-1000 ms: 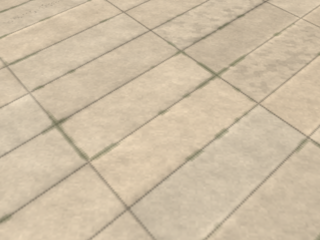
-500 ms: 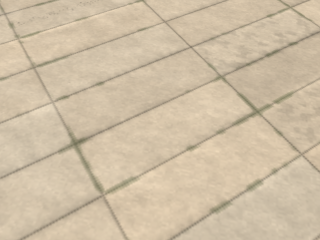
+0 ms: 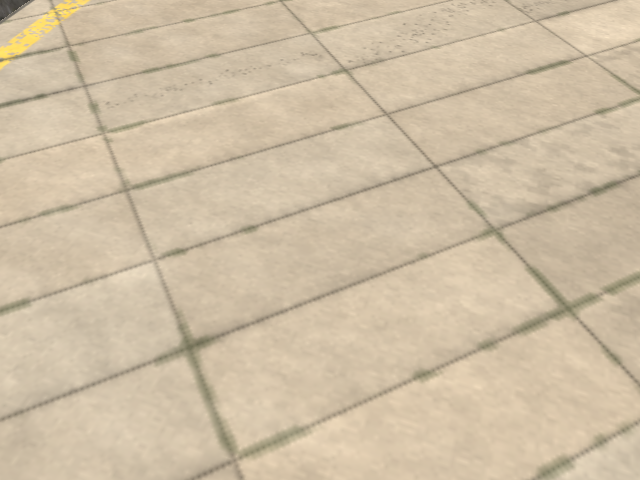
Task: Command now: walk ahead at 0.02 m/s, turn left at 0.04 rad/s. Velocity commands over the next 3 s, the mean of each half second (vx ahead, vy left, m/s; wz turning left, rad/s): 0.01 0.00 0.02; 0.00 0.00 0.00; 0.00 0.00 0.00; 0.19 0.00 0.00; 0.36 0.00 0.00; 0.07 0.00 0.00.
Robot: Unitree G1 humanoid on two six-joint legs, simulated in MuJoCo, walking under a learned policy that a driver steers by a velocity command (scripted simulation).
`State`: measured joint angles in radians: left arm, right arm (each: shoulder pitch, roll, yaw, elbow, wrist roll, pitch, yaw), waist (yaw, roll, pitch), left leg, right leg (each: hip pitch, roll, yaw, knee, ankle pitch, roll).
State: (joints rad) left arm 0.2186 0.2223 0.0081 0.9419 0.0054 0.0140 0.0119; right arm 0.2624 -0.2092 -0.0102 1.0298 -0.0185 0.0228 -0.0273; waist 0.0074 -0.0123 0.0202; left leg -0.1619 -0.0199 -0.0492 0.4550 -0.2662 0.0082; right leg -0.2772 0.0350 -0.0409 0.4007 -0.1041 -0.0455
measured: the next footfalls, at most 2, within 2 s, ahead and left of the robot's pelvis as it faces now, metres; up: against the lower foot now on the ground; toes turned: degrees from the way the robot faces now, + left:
right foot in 1.98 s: +0.24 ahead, -0.10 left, +0.00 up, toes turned -5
